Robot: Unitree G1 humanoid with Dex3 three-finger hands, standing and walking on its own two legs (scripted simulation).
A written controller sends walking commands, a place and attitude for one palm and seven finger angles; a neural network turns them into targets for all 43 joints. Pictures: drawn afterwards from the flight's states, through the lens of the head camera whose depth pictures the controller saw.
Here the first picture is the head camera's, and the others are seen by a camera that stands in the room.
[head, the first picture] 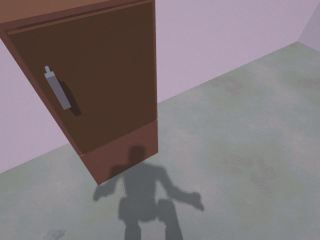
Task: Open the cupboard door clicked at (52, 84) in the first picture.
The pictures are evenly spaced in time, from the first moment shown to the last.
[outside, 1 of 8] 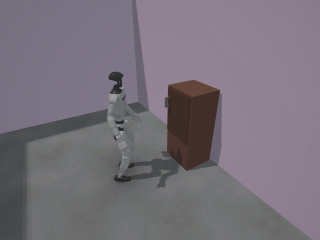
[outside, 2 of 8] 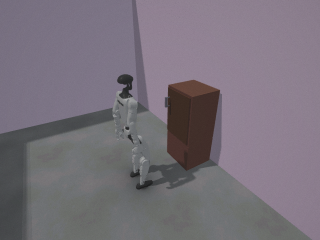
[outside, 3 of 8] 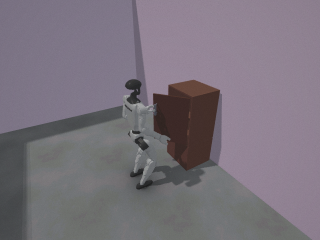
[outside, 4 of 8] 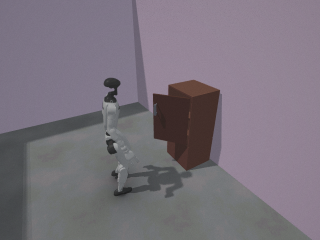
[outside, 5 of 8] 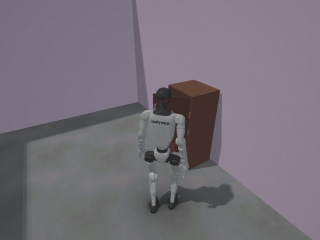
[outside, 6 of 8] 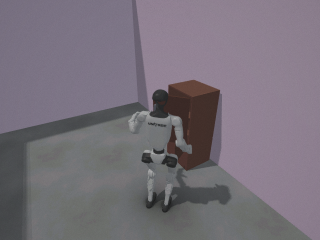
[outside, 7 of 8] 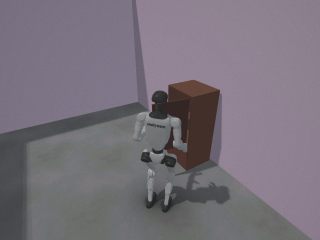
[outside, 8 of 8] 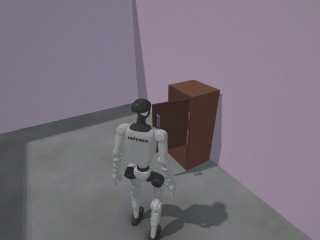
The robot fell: no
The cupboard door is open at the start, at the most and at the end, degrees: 0 81 80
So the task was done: yes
